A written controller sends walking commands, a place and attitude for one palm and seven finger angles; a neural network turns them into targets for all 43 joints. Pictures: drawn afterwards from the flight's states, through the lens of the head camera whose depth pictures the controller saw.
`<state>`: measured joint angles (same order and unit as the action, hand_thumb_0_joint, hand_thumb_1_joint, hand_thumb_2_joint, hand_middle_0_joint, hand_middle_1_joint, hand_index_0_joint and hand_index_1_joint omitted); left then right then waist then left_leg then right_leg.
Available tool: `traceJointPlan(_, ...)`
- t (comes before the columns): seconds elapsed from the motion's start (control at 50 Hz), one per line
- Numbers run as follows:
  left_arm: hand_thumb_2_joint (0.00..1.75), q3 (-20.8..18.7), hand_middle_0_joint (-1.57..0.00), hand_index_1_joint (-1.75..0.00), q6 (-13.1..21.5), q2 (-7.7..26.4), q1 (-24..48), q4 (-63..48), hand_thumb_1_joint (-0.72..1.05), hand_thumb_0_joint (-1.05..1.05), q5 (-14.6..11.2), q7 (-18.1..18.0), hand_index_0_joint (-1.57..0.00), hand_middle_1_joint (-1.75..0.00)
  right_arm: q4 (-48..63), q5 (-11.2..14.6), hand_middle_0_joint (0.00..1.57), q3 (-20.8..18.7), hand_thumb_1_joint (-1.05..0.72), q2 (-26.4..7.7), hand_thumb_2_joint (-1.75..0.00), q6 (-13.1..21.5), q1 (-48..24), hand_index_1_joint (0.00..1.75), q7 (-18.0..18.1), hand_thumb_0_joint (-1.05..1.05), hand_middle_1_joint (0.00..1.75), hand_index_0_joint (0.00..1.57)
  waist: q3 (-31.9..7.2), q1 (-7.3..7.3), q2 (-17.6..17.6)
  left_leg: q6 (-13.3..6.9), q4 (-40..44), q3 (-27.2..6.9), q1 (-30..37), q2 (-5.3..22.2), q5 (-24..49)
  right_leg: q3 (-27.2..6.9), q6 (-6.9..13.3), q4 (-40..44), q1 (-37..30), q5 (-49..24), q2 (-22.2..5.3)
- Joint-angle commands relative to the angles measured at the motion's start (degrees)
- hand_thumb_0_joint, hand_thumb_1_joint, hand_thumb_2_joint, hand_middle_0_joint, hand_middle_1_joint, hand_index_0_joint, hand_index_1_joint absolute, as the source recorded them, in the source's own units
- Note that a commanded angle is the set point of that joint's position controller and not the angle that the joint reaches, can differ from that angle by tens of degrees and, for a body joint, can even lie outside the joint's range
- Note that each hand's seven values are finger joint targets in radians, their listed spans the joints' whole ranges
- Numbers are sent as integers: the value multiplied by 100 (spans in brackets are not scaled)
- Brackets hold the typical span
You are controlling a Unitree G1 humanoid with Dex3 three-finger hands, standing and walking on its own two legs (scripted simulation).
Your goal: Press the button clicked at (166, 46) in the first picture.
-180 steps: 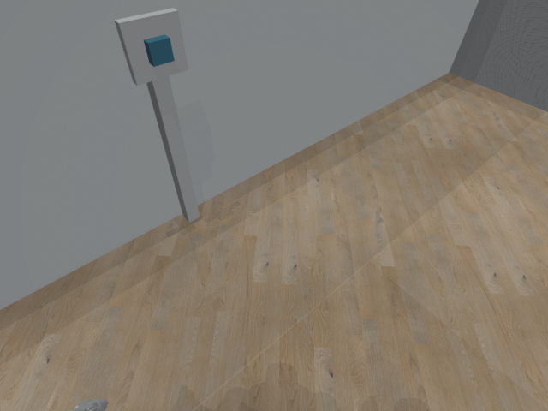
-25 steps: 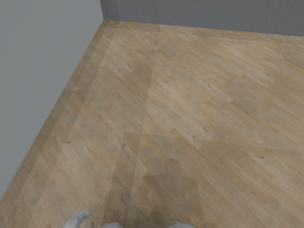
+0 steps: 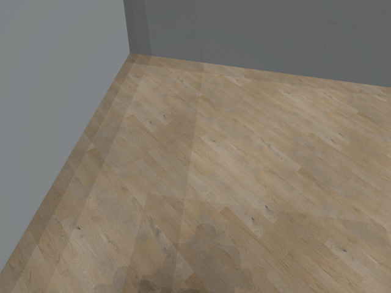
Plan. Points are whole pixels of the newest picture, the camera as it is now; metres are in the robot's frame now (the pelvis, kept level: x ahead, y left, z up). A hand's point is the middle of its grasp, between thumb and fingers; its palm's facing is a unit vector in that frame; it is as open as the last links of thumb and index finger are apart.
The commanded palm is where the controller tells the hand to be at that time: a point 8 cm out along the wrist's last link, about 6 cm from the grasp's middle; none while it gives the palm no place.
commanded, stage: turn to face it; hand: left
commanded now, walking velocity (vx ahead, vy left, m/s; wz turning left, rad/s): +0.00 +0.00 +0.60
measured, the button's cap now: out of the picture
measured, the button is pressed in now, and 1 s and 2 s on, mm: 0 0 0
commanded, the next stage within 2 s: none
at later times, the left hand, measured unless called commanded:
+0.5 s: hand out of the picture +0.06 +0.16 -0.15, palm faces +0.30 -0.91 -0.28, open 7.4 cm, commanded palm none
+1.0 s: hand out of the picture -0.08 +0.19 -0.17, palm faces +0.62 -0.73 -0.28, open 7.4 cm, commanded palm none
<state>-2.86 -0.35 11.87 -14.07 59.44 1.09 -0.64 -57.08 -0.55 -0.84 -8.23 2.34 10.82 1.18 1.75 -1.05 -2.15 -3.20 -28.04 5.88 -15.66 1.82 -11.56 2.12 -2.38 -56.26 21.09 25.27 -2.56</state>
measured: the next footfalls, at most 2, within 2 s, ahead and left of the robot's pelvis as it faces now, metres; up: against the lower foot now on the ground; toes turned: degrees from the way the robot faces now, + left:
right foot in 0.32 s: +0.08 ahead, -0.14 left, +0.00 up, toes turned +8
left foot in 0.74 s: -0.02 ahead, +0.10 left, +0.00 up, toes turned +36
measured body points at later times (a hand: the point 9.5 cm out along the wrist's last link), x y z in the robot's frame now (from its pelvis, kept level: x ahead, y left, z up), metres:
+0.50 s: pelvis +0.02 -0.06 +0.00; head +0.04 -0.07 +0.45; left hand +0.05 +0.21 -0.12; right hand +0.12 -0.29 -0.16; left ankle -0.02 +0.07 -0.65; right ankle +0.04 -0.15 -0.74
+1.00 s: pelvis +0.00 -0.03 +0.00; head +0.02 +0.00 +0.44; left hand -0.12 +0.23 -0.14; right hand +0.25 -0.17 -0.13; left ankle -0.06 +0.07 -0.74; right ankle +0.08 -0.16 -0.68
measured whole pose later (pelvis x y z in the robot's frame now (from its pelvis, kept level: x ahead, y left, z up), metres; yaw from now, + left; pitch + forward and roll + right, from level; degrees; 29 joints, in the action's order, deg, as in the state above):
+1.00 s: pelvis +0.00 -0.03 +0.00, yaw +37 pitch +0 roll +0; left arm -4.7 -3.8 15.9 -11.8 51.6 1.0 -0.3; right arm -50.9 -1.0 -2.7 -13.3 -1.8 7.4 -0.9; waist 4.5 -1.0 -1.0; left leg -0.5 -29.9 -0.9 -15.9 -0.2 -14.1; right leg 1.5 -5.6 -56.8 25.8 24.3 -5.2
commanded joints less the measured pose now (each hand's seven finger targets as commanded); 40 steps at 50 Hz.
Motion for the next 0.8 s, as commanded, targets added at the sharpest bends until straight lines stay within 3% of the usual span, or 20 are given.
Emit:
traceJointPlan(0.0, 90, -138, -20, -30, -20, 236, -181, -376, 90, 0, 2, -48, -20, -30, 165, -50, 20, -308, -90, -1042, -90, -66, 497, 30, 19, 0, 30, 20, -404, 103, 886, -602, 1150, -1542, 609, 1266, 2316, -53, -142, -54, 470, -264, -147)
traceJointPlan(0.14, 90, -194, -20, -30, -83, 200, 499, -833, 90, 0, -44, -75, -20, -30, 244, -96, 20, -471, -90, -1251, -90, -224, 581, 30, -10, 0, 30, 20, -311, 272, 1082, -716, 1025, -2177, 402, 1200, 1586, -107, -162, 779, 372, -62, -34)
traceJointPlan(0.2, 90, -201, -20, -30, -62, 213, 379, -904, 90, 0, -79, -96, -20, -30, 336, -104, 20, -539, -90, -1330, -90, -281, 490, 30, -27, 0, 30, 20, -360, 206, 1138, -674, 856, -2432, 111, 1114, 1591, -68, -98, 1501, -191, -157, 121)
traceJointPlan(0.24, 90, -224, -20, -30, -26, 270, 95, -888, 90, 0, -98, -117, -20, -30, 421, -72, 20, -576, -90, -1339, -90, -311, 369, 30, -42, 0, 30, 20, -474, 45, 1031, -495, 568, -2442, -247, 891, 1405, -30, -56, 2470, -911, -813, 182)
traceJointPlan(0.26, 90, -253, -20, -30, 11, 403, -91, -859, 90, 0, -93, -141, -20, -30, 480, -36, 20, -579, -90, -1274, -90, -322, 309, 30, -66, 0, 30, 20, -541, -58, 806, -258, 285, -2297, -667, 672, 959, -118, -12, 3256, -1563, -1281, 19)
traceJointPlan(0.28, 90, -323, -20, -30, 68, 818, -213, -899, 90, 0, -17, -182, -20, -30, 564, 18, 20, -551, -90, -974, -90, -326, 376, 30, -108, 0, 30, 20, -638, -115, -234, 130, -596, -1750, -1562, 148, -14, -1064, 277, 3993, -2362, -1155, -983)
traceJointPlan(0.3, 90, -380, -20, -30, 67, 1275, -208, -980, 90, 0, 40, -198, -20, -30, 742, -3, 20, -507, -90, -685, -90, -322, 389, 30, -114, 0, 30, 20, -519, -120, -1521, 542, -1947, -621, -2191, -567, -1965, -2169, 907, 4246, -2195, -1636, -2469)
traceJointPlan(0.32, 90, -362, -20, -30, 69, 1183, -39, -1084, 90, 0, -12, -203, -20, -30, 699, -88, 20, -581, -90, -975, -90, -396, 323, 30, -106, 0, 30, 20, -474, -88, -1104, 512, -3002, -885, -1958, -245, -2073, -1967, 1142, 4225, -1463, -1753, -2576)
traceJointPlan(0.36, 90, -253, -20, -30, 70, 845, 575, -1199, 90, 0, -9, -187, -20, -30, 531, -90, 20, -588, -90, -878, -90, -516, 352, 30, -178, 0, 30, 20, 97, 250, -525, 590, -4068, -787, -1890, 14, -1378, -1031, 983, 4088, -744, -1792, -1935)
traceJointPlan(0.38, 90, -205, -20, -30, 68, 674, 727, -1225, 90, 0, -6, -192, -20, -30, 483, -82, 20, -581, -90, -809, -90, -537, 452, 30, -213, 0, 30, 20, 202, 369, -410, 624, -4188, -693, -1852, 84, -1125, -588, 886, 3959, -630, -2149, -1728)
traceJointPlan(0.4, 90, -185, -20, -30, 97, 661, 694, -1240, 90, 0, 11, -181, -20, -30, 487, -84, 20, -557, -90, -773, -90, -549, 483, 30, -232, 0, 30, 20, 209, 360, -614, 681, -4222, -590, -1825, 103, -992, -296, 842, 3877, -698, -2456, -1630)
traceJointPlan(0.52, 90, -244, -20, -30, 62, 994, 0, -1059, 90, 0, 61, -151, -20, -30, 782, -59, 20, -468, -90, -776, -90, -556, -322, 30, -271, 0, 30, 20, 18, -44, -793, 789, -2871, -183, -1517, 109, -1291, 132, 935, 3555, -1367, -3344, -1774)
traceJointPlan(0.58, 90, -286, -20, -30, 32, 1164, -94, -1004, 90, 0, 81, -127, -20, -30, 921, -26, 20, -422, -90, -821, -90, -523, -576, 30, -291, 0, 30, 20, -84, -136, -978, 722, -2115, -14, -1146, 92, -1396, 251, 929, 3371, -1455, -3484, -1898)
traceJointPlan(0.64, 90, -347, -20, -30, -7, 1314, -108, -1001, 90, 0, 81, -104, -20, -30, 985, -13, 20, -394, -90, -892, -90, -457, -522, 30, -278, 0, 30, 20, -366, -105, -1116, 623, -1228, 175, -682, 29, -1223, 436, 807, 2949, -1643, -3800, -1939)
traceJointPlan(0.68, 90, -362, -20, -30, -32, 1297, -60, -982, 90, 0, 31, -77, -20, -30, 958, -29, 20, -435, -90, -1092, -90, -403, -217, 30, -271, 0, 30, 20, -548, 105, -781, 538, -24, 218, 207, 24, -342, 779, 480, 2252, -1358, -3599, -1809)
traceJointPlan(0.7, 90, -359, -20, -30, -59, 1168, -99, -1064, 90, 0, -15, -45, -20, -30, 886, -56, 20, -541, -90, -1534, -90, -342, 163, 30, -256, 0, 30, 20, -834, 342, 210, 295, 507, -437, 1387, 529, 823, 976, 148, 1209, -397, -2732, -1552)
traceJointPlan(0.72, 90, -260, -20, -30, -61, 766, 82, -1369, 90, 0, -43, 14, -20, -30, 845, -75, 20, -717, -90, -2233, -90, -308, 571, 30, -226, 0, 30, 20, -900, 590, 2138, -510, 622, -2511, 2165, 2150, 3266, 1043, -338, -150, 1315, 915, -706)
traceJointPlan(0.74, 90, -212, -20, -30, -135, 810, 448, -1524, 90, 0, 27, -25, -20, -30, 696, -27, 20, -711, -90, -2324, -90, -340, 878, 30, -185, 0, 30, 20, -883, 689, 1586, -920, 592, -2536, 1888, 2491, 3688, 376, -290, -830, 1495, 1305, -631)
traceJointPlan(0.76, 90, -243, -20, -30, -155, 719, 540, -1460, 90, 0, 15, -66, -20, -30, 667, -29, 20, -678, -90, -2173, -90, -306, 780, 30, -108, 0, 30, 20, -956, 638, 1864, -845, 476, -2420, 1818, 2130, 3651, 30, -285, -1077, 1589, 999, -607)
traceJointPlan(0.78, 90, -261, -20, -30, -151, 804, 602, -1401, 90, 0, -12, -48, -20, -30, 769, -42, 20, -635, -90, -2008, -90, -312, 417, 30, -66, 0, 30, 20, -676, 536, 1718, -765, 531, -2123, 1364, 1885, 3060, -53, -309, -1247, 1552, 627, -609)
